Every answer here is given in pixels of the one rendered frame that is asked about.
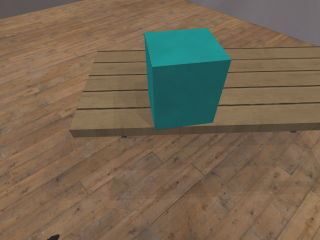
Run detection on table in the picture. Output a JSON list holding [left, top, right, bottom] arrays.
[[69, 46, 320, 138]]

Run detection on carton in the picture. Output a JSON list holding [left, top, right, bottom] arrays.
[[144, 28, 232, 130]]

